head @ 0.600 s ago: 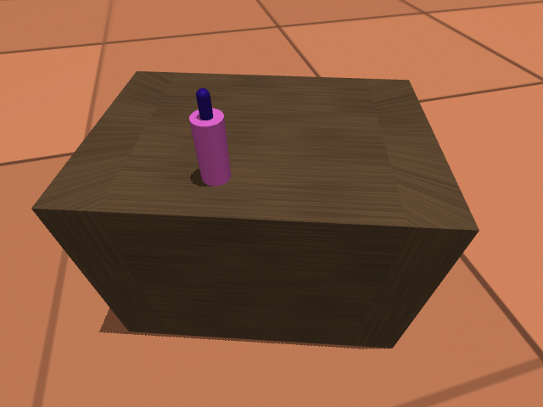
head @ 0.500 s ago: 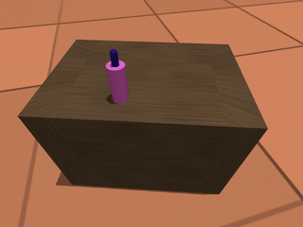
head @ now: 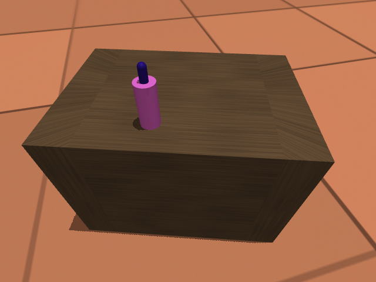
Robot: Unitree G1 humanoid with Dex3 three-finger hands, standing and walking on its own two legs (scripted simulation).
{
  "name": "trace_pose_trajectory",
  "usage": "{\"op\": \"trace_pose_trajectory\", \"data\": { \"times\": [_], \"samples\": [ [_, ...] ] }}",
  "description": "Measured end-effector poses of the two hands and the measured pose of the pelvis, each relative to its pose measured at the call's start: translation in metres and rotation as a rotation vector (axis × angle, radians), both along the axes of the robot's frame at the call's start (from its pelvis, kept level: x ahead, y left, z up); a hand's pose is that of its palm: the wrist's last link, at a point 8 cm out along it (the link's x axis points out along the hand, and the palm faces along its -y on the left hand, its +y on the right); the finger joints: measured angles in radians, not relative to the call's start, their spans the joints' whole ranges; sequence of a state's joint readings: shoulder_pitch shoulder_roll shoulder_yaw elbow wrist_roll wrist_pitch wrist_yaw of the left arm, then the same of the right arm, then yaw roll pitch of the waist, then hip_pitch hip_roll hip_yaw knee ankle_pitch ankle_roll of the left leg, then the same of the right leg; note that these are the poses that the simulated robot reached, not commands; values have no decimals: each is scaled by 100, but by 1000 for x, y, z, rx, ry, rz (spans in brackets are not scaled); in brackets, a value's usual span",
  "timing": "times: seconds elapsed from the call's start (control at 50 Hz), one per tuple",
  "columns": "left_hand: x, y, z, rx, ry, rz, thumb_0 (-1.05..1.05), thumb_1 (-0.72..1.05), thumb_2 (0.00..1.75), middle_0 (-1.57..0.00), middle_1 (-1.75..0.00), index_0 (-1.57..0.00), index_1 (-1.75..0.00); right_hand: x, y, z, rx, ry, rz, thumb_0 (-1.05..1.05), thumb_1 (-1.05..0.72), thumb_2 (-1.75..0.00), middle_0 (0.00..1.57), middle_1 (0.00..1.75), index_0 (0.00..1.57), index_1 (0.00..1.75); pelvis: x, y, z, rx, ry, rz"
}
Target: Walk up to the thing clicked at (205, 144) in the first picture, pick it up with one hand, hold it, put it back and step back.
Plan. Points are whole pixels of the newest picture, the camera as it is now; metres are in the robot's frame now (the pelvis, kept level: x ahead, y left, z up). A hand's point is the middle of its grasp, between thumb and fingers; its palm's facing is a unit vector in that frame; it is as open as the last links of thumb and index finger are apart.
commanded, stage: stand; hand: left
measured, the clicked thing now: (146, 96) +0.68 +0.14 +0.03
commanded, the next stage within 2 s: walk up in 0.52 s
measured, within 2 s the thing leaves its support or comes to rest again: neither
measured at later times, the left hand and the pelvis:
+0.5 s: hand out of the picture +0.08 +0.25 -0.16, palm faces -0.03 -0.94 -0.34, open 7.4 cm; pelvis +0.00 +0.00 +0.00, yaw +0 degrees
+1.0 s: hand out of the picture +0.14 +0.21 -0.14, palm faces -0.07 -0.91 -0.40, open 7.4 cm; pelvis +0.09 -0.07 -0.01, yaw -6 degrees
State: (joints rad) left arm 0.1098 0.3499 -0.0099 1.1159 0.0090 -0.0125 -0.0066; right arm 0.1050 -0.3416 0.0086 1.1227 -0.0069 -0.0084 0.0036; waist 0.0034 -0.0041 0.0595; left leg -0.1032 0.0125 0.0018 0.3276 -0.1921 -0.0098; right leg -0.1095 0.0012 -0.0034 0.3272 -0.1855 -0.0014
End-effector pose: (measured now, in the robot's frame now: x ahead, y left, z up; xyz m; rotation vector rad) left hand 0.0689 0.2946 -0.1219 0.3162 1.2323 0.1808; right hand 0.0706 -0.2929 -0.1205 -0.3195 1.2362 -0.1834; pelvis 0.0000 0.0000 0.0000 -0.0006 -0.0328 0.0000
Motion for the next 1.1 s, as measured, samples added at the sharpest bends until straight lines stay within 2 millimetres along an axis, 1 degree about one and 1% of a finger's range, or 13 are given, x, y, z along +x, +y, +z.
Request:
{"op": "trace_pose_trajectory", "data": {
  "times": [0.3, 0.56, 0.6, 0.66, 0.74, 0.8, 0.84, 0.9, 0.96, 1.0, 1.1],
  "samples": [
    [5, 2, 2, 4, -14, 0, 1, 90, 90, -20, -30, -21, -30, 4, 1, 0, 2, -10, 0, 1, -91, -90, 21, 30, 21, 30, 2, 1, 0, 1, -4, 0],
    [1, 3, 3, -1, -16, -1, 1, 90, 90, -20, -30, -21, -30, 1, -1, 2, 4, -26, 1, 1, -91, -90, 21, 30, 21, 30, 1, 0, 0, 4, -8, -8],
    [0, 5, 3, -1, -5, -12, 1, 90, 90, -20, -30, -21, -30, -2, -6, 3, 4, -53, -12, 1, -91, -90, 21, 30, 21, 30, 5, -2, -2, 12, -5, -26],
    [4, 6, 4, 17, 24, -32, 1, 90, 90, -20, -30, -21, -30, -12, -22, 4, -12, -67, -45, 1, -91, -90, 21, 30, 21, 30, 12, -9, -4, 9, -3, -39],
    [22, -1, 9, 39, 21, -61, 1, 90, 90, -20, -30, -21, -30, -29, -50, 2, -32, -7, -75, 1, -90, -90, 21, 30, 21, 30, 25, -27, -7, 27, -12, -56],
    [39, -13, 10, 63, 6, -84, 1, 90, 90, -20, -30, -20, -30, -31, -76, -8, -39, 32, -98, 1, -90, -90, 21, 30, 21, 30, 40, -44, -16, 29, -28, -79],
    [46, -21, 7, 86, -17, -79, 1, 90, 90, -20, -30, -21, -30, -23, -92, -19, -47, 44, -104, 1, -91, -90, 21, 30, 21, 30, 49, -55, -25, -1, -45, -77],
    [49, -34, 9, 87, -22, -61, 1, 90, 90, -20, -30, -21, -30, -3, -99, -20, -36, 43, -107, 1, -91, -90, 20, 30, 21, 30, 65, -63, -23, -9, -53, -87],
    [57, -44, 16, 72, -20, -50, 1, 90, 90, -20, -30, -21, -30, 24, -100, -13, -16, 10, -93, 1, -91, -90, 20, 30, 20, 30, 81, -66, -14, -11, -49, -94],
    [65, -47, 19, 70, -23, -49, 1, 90, 90, -20, -30, -21, -30, 41, -99, -9, -8, -10, -79, 1, -91, -90, 20, 30, 21, 30, 93, -66, -11, -16, -43, -102],
    [94, -43, 20, 83, -18, -77, 1, 90, 90, -20, -30, -21, -30, 78, -93, -6, -9, -25, -69, 1, -91, -90, 20, 30, 21, 30, 123, -61, -11, -26, -29, -121]
  ]
}}
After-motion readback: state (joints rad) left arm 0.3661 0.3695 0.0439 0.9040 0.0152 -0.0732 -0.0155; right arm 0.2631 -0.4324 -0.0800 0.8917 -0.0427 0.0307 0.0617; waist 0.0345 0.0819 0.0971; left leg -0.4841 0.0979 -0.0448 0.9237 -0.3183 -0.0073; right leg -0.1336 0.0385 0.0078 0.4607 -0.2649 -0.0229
